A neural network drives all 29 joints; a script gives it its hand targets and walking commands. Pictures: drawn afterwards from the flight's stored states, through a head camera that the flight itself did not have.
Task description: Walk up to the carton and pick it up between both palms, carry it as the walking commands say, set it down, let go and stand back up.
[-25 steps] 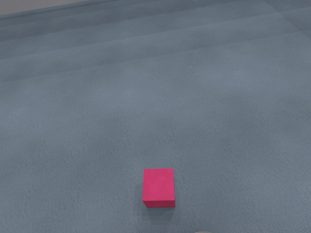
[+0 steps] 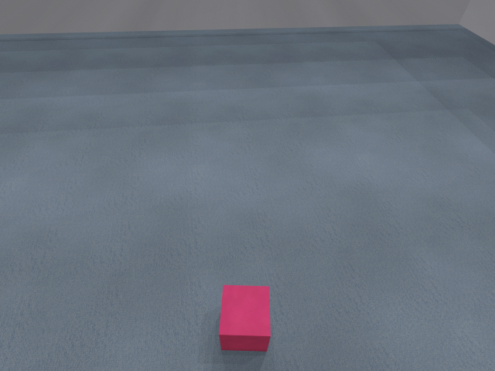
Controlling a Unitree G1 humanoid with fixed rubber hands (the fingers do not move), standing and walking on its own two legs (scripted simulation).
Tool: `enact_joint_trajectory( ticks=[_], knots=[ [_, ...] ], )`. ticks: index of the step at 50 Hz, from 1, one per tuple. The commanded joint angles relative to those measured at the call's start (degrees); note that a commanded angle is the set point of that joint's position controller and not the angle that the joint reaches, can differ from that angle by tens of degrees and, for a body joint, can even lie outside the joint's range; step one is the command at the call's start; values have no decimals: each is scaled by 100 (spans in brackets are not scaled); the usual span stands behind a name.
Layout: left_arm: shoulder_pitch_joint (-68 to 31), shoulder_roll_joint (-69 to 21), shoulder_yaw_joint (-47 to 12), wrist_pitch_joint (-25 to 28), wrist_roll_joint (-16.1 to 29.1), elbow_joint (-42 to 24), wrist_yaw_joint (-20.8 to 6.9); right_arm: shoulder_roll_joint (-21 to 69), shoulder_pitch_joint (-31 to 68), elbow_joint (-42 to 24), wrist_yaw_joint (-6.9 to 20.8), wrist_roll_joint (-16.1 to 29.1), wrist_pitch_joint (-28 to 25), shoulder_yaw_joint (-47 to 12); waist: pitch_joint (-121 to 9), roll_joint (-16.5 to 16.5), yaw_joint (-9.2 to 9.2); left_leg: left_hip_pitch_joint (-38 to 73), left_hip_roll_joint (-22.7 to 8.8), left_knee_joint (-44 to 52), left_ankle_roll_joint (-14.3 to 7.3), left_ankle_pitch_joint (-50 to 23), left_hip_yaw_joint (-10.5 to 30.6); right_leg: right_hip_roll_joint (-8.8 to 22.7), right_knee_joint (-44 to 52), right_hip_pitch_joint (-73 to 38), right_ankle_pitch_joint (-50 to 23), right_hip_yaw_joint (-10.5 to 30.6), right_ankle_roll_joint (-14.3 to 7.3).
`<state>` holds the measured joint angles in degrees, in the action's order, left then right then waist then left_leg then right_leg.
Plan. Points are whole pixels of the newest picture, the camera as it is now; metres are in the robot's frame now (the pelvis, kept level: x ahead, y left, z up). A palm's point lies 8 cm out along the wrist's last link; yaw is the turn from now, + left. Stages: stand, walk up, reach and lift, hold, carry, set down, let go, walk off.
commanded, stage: walk up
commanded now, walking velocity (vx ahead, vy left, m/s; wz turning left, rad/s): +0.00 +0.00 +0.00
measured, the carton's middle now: (245, 318) +0.43 +0.01 -0.69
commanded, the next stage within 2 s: none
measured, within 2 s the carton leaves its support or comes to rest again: neither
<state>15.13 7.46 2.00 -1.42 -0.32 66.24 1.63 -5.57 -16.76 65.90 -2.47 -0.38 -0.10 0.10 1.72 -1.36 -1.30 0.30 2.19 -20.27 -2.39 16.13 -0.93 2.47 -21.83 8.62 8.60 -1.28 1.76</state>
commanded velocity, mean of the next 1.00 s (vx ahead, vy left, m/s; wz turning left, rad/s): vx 0.00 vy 0.02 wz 0.00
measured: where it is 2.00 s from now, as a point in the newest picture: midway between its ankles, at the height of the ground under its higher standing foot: outside the picture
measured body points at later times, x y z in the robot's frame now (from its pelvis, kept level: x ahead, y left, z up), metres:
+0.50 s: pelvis +0.01 +0.02 +0.00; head +0.01 +0.02 +0.45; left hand -0.01 +0.22 -0.17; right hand +0.00 -0.19 -0.17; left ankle -0.05 +0.09 -0.74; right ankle +0.04 -0.14 -0.74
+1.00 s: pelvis +0.02 +0.03 -0.01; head +0.04 +0.03 +0.43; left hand +0.03 +0.25 -0.17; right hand +0.00 -0.20 -0.18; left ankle -0.05 +0.10 -0.72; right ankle +0.04 -0.14 -0.74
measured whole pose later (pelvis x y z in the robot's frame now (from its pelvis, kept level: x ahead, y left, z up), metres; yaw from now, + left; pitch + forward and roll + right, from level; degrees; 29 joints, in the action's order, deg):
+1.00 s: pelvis +0.02 +0.03 -0.01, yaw +2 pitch -1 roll -1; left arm 12.2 6.1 2.2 -1.4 -1.0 63.6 4.2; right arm -8.4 -18.4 62.5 -2.5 -1.4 1.9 3.2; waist 4.0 1.9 -1.3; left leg -13.0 3.5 -44.3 -0.6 27.1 -1.5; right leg 5.0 -31.2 14.9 14.7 -1.8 3.6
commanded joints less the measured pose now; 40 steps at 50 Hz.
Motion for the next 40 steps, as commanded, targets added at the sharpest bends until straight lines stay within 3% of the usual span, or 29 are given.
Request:
enact_joint_trajectory(
  ticks=[1, 2, 3, 5, 6, 7, 9, 10, 11, 12, 13, 14, 15, 17, 18, 19, 20, 21, 23, 24, 27, 28, 31, 32, 35, 36, 37, 39, 40],
  knots=[
    [179, 261, -44, 111, -27, -190, 15, -691, -93, -272, -17, 17, -110, 104, 880, 185, 34, -1646, -895, 1107, -30, 392, 965, 252, 164, -167, -107, 158, -123],
    [242, 375, 44, 99, -10, -219, 43, -752, -113, -342, -26, 19, -120, 122, 892, 245, 1, -1505, -934, 1004, -67, 259, 899, 320, 279, -131, -154, 224, -158],
    [160, 190, -25, 117, -36, -175, 56, -686, -206, -346, -19, 47, -119, 162, 757, 223, 99, -1399, -837, 958, -54, -102, 872, 267, 134, -145, -258, 256, -202],
    [392, 214, -10, 116, -35, -163, 69, -643, -132, -390, -34, -9, -125, 133, 666, 303, 32, -1200, -834, 857, -115, -215, 801, 270, 202, 109, -131, 242, -124],
    [337, 405, 34, 133, -14, -203, 68, -543, -230, -366, -18, 12, -160, 130, 752, 281, 115, -1198, -954, 861, 17, -938, 886, 352, 135, 122, -299, 247, -136],
    [396, 421, 27, 117, -26, -158, 77, -537, -210, -369, -18, -21, -169, 120, 784, 665, 97, -1339, -823, 790, -77, -664, 707, 341, 236, 33, -259, 290, -141],
    [485, 308, 18, 94, 33, -124, 66, -499, -323, -342, -63, 13, -168, 67, 976, 168, 13, -1362, -833, 819, -61, -560, 752, 358, 135, 231, -178, 248, -107],
    [543, 350, -23, 95, -43, -44, 91, -577, -428, -388, -75, 77, -156, 137, 833, 132, 63, -1137, -758, 830, -84, -761, 748, 331, 69, 235, -109, 207, -187],
    [568, 234, 33, 104, -63, 55, 81, -527, -455, -287, -83, -30, -177, 134, 640, 131, 16, -1078, -990, 803, 4, -881, 898, 333, 48, 276, -183, 126, -124],
    [492, 218, -9, 108, -8, -50, 87, -468, -408, -295, -45, -34, -184, 134, 517, 289, 22, -1171, -886, 777, -153, -713, 928, 350, 142, 81, -163, 232, -125],
    [509, 385, 41, 119, 3, -133, 96, -649, -299, -432, -43, 9, -183, 183, 805, 273, -59, -1250, -818, 783, -154, -887, 805, 397, 149, 13, -203, 221, -151],
    [542, 317, 12, 158, -77, -37, 101, -641, -388, -361, -64, -5, -185, 199, 525, 328, -13, -932, -741, 572, -119, -1415, 647, 378, 60, 74, -446, 278, -194],
    [554, 231, -1, 137, -13, -19, 96, -631, -563, -264, -57, 36, -179, 199, 773, 361, 96, -1072, -693, 527, -6, -1086, 488, 381, 182, 282, -408, 261, -144],
    [589, 377, 49, 131, -77, 107, 115, -747, -527, -316, -76, -25, -191, 244, 530, 17, 33, -1101, -713, 511, -36, -1414, 598, 393, 33, -34, -603, 172, -190],
    [490, 369, 50, 126, -46, 16, 138, -654, -614, -320, -74, -2, -225, 219, 528, 43, 71, -988, -886, 574, 36, -1731, 710, 424, 8, 113, -587, 155, -182],
    [525, 303, 28, 108, -50, 37, 119, -491, -556, -348, -57, 20, -222, 166, 721, 76, 46, -812, -815, 495, -19, -1798, 699, 404, 46, 244, -477, 207, -164],
    [396, 195, -3, 74, -33, 38, 114, -449, -776, -276, -77, 4, -233, 142, 670, 272, 50, -1007, -947, 583, 120, -2127, 795, 337, -104, 238, -411, 72, -152],
    [519, 200, -6, 103, -17, -42, 110, -656, -774, -229, -68, -9, -191, 181, 823, 397, -19, -1103, -763, 530, 92, -2023, 510, 478, -19, 115, -579, 169, -167],
    [385, 196, -34, 81, -51, 11, 114, -738, -741, -319, -111, -26, -180, 239, 550, 243, 63, -774, -887, 537, 64, -2118, 679, 324, -182, 399, -345, 100, -170],
    [262, 217, -2, 91, -27, -18, 120, -602, -759, -302, -115, -24, -199, 213, 574, 351, 69, -744, -946, 601, 55, -2186, 811, 318, -169, 366, -316, 108, -145],
    [364, 296, -19, 91, -60, 72, 125, -572, -731, -282, -93, -29, -196, 195, 347, 42, 45, -799, -754, 353, 89, -2442, 535, 355, -242, 107, -654, 115, -117],
    [409, 82, -79, 73, -21, 60, 113, -355, -709, -278, -93, -46, -163, 154, 493, 400, 12, -861, -813, 449, 31, -2263, 564, 361, -198, 101, -461, 130, -134],
    [357, 316, -23, 72, -36, 84, 141, -498, -707, -256, -94, -27, -189, 157, 581, 59, 7, -849, -702, 321, 66, -2349, 542, 410, -217, 113, -621, 170, -182],
    [385, 258, -40, 50, -7, 123, 118, -571, -788, -235, -110, 3, -200, 199, 473, 252, 1, -893, -744, 316, 71, -2400, 477, 465, -94, -59, -794, 125, -147],
    [328, 291, -65, 86, -18, 84, 172, -623, -734, -311, -84, 5, -183, 222, 547, -2, 59, -1082, -696, 235, 61, -2297, 417, 482, -91, -167, -1069, 121, -179],
    [234, 344, -5, 70, -34, 86, 163, -504, -870, -261, -111, 24, -200, 208, 427, -66, 93, -965, -795, 206, 111, -2594, 444, 489, -183, -57, -1234, 120, -237],
    [350, 398, -12, 82, 8, 130, 145, -549, -980, -201, -124, 24, -213, 230, 267, 37, 34, -807, -688, 217, 128, -2607, 468, 445, -266, -130, -1053, 67, -189],
    [130, 401, -37, 65, -22, 92, 125, -477, -1035, -177, -132, 23, -198, 225, 273, 77, 110, -619, -778, 281, 144, -2650, 488, 443, -274, 111, -683, 16, -184],
    [132, 306, 6, 69, 6, 18, 148, -610, -829, -287, -127, 5, -185, 263, 569, 132, 36, -880, -825, 261, 96, -2807, 506, 380, -393, 196, -852, 76, -163]
  ],
)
